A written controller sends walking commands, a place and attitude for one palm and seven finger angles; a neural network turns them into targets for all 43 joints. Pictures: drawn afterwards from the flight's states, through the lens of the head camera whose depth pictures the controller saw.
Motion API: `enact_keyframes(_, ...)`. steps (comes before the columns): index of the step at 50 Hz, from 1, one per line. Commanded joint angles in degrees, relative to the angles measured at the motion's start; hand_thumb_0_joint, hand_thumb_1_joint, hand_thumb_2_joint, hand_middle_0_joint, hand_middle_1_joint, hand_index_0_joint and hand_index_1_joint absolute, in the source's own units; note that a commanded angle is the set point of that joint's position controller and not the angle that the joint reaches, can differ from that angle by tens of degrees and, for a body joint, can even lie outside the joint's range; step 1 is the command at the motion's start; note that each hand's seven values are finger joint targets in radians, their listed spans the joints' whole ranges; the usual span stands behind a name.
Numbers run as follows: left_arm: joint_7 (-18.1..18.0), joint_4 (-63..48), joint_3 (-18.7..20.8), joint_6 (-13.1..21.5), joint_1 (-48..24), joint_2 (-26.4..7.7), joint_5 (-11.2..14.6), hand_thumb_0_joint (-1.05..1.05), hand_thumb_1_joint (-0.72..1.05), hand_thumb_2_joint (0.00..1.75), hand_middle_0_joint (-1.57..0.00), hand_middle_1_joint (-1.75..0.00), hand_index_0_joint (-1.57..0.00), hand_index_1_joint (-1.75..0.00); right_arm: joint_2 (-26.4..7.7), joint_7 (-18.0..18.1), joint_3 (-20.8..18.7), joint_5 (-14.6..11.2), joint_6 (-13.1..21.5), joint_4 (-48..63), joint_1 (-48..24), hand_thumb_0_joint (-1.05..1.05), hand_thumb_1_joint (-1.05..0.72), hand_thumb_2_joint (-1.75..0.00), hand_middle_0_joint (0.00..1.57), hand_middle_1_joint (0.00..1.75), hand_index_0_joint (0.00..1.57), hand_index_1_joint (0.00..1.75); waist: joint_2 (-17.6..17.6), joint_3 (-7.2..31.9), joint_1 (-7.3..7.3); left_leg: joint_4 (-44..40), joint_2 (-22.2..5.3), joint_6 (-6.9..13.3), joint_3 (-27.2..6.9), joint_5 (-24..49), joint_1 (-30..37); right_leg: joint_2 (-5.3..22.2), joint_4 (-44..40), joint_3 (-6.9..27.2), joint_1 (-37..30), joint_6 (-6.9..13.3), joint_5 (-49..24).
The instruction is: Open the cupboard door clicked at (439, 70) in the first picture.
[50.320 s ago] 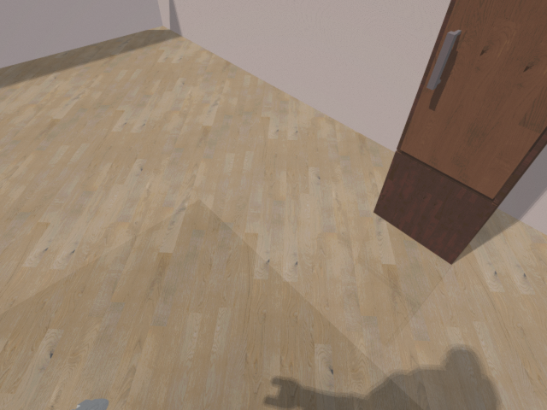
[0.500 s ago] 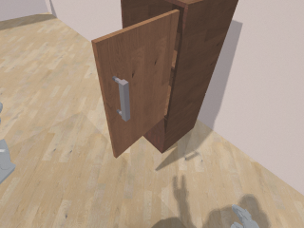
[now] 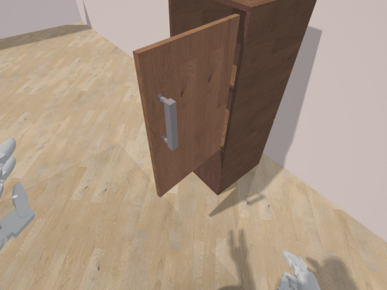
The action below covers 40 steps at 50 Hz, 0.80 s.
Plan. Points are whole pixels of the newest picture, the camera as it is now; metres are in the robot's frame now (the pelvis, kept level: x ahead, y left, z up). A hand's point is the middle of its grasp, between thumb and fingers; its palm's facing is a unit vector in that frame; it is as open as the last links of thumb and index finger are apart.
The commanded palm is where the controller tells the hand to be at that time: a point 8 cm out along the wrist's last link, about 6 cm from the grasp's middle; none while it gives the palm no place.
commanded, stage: stop stepping back and stand still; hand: left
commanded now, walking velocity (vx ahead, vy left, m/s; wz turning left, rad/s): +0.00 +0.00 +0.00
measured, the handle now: (166, 123) +0.54 +0.12 +0.04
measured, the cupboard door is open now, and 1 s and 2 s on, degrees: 96 96 96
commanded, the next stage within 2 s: let the arm hang, fingers relaxed in 0.02 s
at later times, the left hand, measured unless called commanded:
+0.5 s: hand out of the picture -0.01 +0.16 -0.19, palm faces +0.05 -0.99 -0.15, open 7.1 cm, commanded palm none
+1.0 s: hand out of the picture -0.03 +0.14 -0.18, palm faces +0.09 -0.98 -0.17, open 7.4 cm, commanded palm none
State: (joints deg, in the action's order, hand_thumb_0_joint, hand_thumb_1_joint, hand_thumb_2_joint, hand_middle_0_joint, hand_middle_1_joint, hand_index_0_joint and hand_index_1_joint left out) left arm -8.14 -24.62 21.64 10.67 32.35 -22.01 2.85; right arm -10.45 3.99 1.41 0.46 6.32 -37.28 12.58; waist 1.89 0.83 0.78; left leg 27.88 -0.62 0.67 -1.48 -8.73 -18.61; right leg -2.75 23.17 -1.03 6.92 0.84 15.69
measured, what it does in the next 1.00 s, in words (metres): stands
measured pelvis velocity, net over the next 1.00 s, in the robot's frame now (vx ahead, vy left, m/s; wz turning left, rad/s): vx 0.00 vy -0.01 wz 0.03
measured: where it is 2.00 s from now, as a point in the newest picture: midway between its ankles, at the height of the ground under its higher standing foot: outside the picture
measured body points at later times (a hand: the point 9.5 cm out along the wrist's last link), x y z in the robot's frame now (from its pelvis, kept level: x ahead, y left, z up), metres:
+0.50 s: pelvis -0.01 -0.01 +0.00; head +0.01 +0.01 +0.44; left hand -0.01 +0.22 -0.17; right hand +0.02 -0.27 -0.14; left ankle +0.07 +0.11 -0.74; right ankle -0.04 -0.11 -0.74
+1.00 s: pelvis +0.00 -0.01 +0.00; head +0.00 -0.02 +0.45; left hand -0.03 +0.19 -0.16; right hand -0.01 -0.21 -0.17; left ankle +0.07 +0.11 -0.74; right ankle -0.04 -0.11 -0.74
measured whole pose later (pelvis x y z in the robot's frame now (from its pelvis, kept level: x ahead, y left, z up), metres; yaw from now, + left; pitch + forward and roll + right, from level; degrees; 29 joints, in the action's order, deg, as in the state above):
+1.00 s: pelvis +0.00 -0.01 +0.00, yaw +2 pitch -3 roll +0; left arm -2.2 65.4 0.3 -0.2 19.2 -5.7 -0.1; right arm -6.0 1.8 -0.3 1.4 -1.7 -65.5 17.5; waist 1.2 -1.7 -0.3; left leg 26.7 1.1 0.2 -2.3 -8.5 -15.8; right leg -1.1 27.1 -2.3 6.0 1.7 18.8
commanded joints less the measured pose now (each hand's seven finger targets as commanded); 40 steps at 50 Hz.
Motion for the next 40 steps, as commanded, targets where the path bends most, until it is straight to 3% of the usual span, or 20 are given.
enact_keyframes(1,-1.15,-11.91,6.22,3.18,-8.51,-10.81,-0.43,0.00,0.90,0.90,-0.20,-0.30,-0.20,-0.30,-8.00,1.77,-2.67,-0.47,3.81,9.09,-5.99,0.00,-0.90,-0.90,0.20,0.30,0.20,0.30,3.54,1.41,-1.15,-8.24,-3.39,0.35,-3.79,-3.44,9.50,3.20,-6.06,2.24,7.71,-0.94,-0.12)
enact_keyframes(5,-1.39,-14.34,6.24,3.39,-7.68,-10.90,-0.64,0.00,0.90,0.90,-0.20,-0.30,-0.20,-0.30,-7.98,1.59,-2.65,-0.47,4.45,9.44,-6.02,0.00,-0.90,-0.90,0.20,0.30,0.20,0.30,3.83,2.44,-0.70,-8.48,-2.77,0.29,-3.36,-2.40,8.94,3.45,-6.42,2.11,4.78,-0.87,-2.10)
enact_keyframes(6,6.64,34.08,-14.94,-5.45,-8.44,-0.30,-5.53,0.00,0.90,0.90,-0.20,-0.30,-0.20,-0.30,-19.39,-3.85,-6.01,-0.23,5.13,-5.87,-7.45,0.00,-0.90,-0.90,0.20,0.30,0.20,0.30,3.74,-1.70,-2.57,1.43,-5.25,1.86,-7.12,12.61,-0.59,7.01,4.44,-0.07,8.83,0.93,-10.57)
enact_keyframes(7,7.80,35.96,-13.79,-9.24,-7.41,-0.53,-4.60,0.00,0.90,0.90,-0.20,-0.30,-0.20,-0.30,-15.73,-3.89,-5.93,-0.99,1.00,-5.58,-3.52,0.00,-0.90,-0.90,0.20,0.30,0.20,0.30,0.92,2.81,-1.25,2.24,-5.04,1.50,-4.51,15.64,4.07,7.41,3.41,2.51,8.31,1.11,-8.92)
enact_keyframes(8,8.05,37.06,-14.63,-9.81,-8.97,0.40,-4.68,0.00,0.90,0.90,-0.20,-0.30,-0.20,-0.30,-14.90,-3.78,-5.47,-0.25,-0.29,-5.23,-2.59,0.00,-0.90,-0.90,0.20,0.30,0.20,0.30,-1.18,4.07,-1.16,2.70,-5.75,2.34,-5.94,11.97,3.23,6.98,4.00,2.09,9.53,1.68,-3.85)
enact_keyframes(10,8.22,42.34,-15.31,-9.94,-12.35,-0.70,-4.98,0.00,0.90,0.90,-0.20,-0.30,-0.20,-0.30,-15.19,-3.57,-4.91,0.31,-1.91,-5.16,-2.87,0.00,-0.90,-0.90,0.20,0.30,0.20,0.30,-8.40,3.60,-1.01,2.33,-5.54,3.50,-8.41,8.52,1.05,6.57,4.33,2.29,8.04,2.40,-1.49)
enact_keyframes(12,8.25,49.30,-15.84,-9.94,-15.87,-2.12,-4.89,0.00,0.90,0.90,-0.20,-0.30,-0.20,-0.30,-15.53,-3.63,-4.67,0.76,-3.08,-6.32,-4.12,0.00,-0.90,-0.90,0.20,0.30,0.20,0.30,-10.41,3.26,-1.03,2.49,-4.15,3.27,-7.97,6.77,0.44,7.92,3.39,3.80,7.19,3.36,-2.49)
enact_keyframes(14,7.80,56.48,-16.96,-10.40,-18.82,-2.25,-4.60,0.00,0.90,0.90,-0.20,-0.30,-0.20,-0.30,-14.44,-3.60,-4.12,1.07,-4.39,-8.21,-4.57,0.00,-0.90,-0.90,0.20,0.30,0.20,0.30,-8.53,1.28,-1.27,1.78,-3.22,2.39,-7.09,6.28,1.51,8.76,2.01,4.73,8.11,3.87,-2.06)
enact_keyframes(18,7.20,69.87,-18.98,-11.23,-18.22,-0.10,-3.83,0.00,0.90,0.90,-0.20,-0.30,-0.20,-0.30,-10.92,-3.27,-2.52,1.27,-6.27,-12.89,-3.85,0.00,-0.90,-0.90,0.20,0.30,0.20,0.30,3.75,-1.95,-0.79,-4.27,-3.36,1.93,-8.01,1.18,1.44,7.41,-0.01,4.63,6.03,2.74,2.34)
enact_keyframes(21,7.15,77.13,-19.51,-11.02,-15.72,1.64,-3.48,0.00,0.90,0.90,-0.20,-0.30,-0.20,-0.30,-9.13,-2.79,-2.26,0.98,-6.72,-16.33,-1.70,0.00,-0.90,-0.90,0.20,0.30,0.20,0.30,5.38,-1.73,-0.76,-5.17,-2.88,1.43,-7.35,-1.82,3.02,7.78,-2.81,5.16,5.28,2.99,3.45)
enact_keyframes(23,7.04,80.71,-19.27,-10.93,-14.02,3.12,-3.31,0.00,0.90,0.90,-0.20,-0.30,-0.20,-0.30,-7.87,-2.35,-2.28,1.02,-6.92,-18.47,0.12,0.00,-0.90,-0.90,0.20,0.30,0.20,0.30,8.80,-1.44,-0.86,-5.59,-3.13,1.44,-7.40,-2.72,4.13,7.61,-3.47,4.98,4.90,3.35,2.84)
enact_keyframes(29,6.73,87.18,-20.10,-10.52,-10.45,5.67,-3.17,0.00,0.90,0.90,-0.20,-0.30,-0.20,-0.30,-6.54,-1.71,-2.73,0.44,-7.28,-22.58,5.15,0.00,-0.90,-0.90,0.20,0.30,0.20,0.30,0.63,-2.87,-1.34,-5.13,-3.76,1.67,-6.55,-1.08,6.87,7.38,-5.52,3.67,5.96,3.18,1.65)
enact_keyframes(33,6.31,89.30,-20.52,-10.62,-8.44,7.25,-3.05,0.00,0.90,0.90,-0.20,-0.30,-0.20,-0.30,-4.46,-1.62,-2.66,0.46,-7.64,-24.55,7.07,0.00,-0.90,-0.90,0.20,0.30,0.20,0.30,-2.22,-5.40,-1.57,-4.89,-3.45,1.49,-5.42,-1.67,7.21,7.85,-6.37,3.43,8.08,3.13,4.10)
enact_keyframes(38,5.93,90.34,-20.58,-10.67,-6.77,8.66,-3.06,0.00,0.90,0.90,-0.20,-0.30,-0.20,-0.30,-2.62,-1.60,-2.56,0.54,-7.62,-25.95,8.17,0.00,-0.90,-0.90,0.20,0.30,0.20,0.30,-2.36,-7.82,-1.35,-5.87,-3.40,1.70,-5.36,-3.08,6.15,7.48,-5.67,3.32,9.35,3.02,5.58)
enact_keyframes(40,5.77,90.42,-20.54,-10.57,-6.37,9.02,-3.07,0.00,0.90,0.90,-0.20,-0.30,-0.20,-0.30,-1.95,-1.66,-2.49,0.59,-7.58,-26.16,8.37,0.00,-0.90,-0.90,0.20,0.30,0.20,0.30,-4.05,-8.40,-1.24,-5.46,-3.12,1.64,-4.87,-2.09,5.56,7.66,-5.83,3.57,9.27,3.06,5.58)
